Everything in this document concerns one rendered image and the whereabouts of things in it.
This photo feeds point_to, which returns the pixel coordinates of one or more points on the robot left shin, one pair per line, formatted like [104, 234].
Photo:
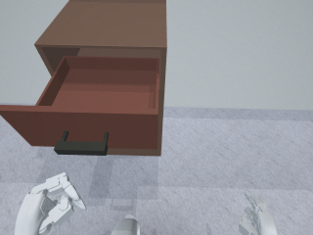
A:
[130, 216]

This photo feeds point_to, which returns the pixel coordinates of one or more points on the left robot thigh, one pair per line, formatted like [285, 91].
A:
[127, 226]

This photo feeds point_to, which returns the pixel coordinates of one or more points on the cabinet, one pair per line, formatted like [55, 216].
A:
[110, 28]

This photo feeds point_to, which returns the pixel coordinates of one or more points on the drawer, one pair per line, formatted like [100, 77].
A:
[88, 96]

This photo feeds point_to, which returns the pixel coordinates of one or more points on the handle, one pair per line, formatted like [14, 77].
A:
[82, 148]

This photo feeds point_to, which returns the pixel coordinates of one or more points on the robot left hand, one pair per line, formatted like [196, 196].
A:
[31, 219]

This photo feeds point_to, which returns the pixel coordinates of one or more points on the robot right hand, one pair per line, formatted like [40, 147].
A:
[262, 221]

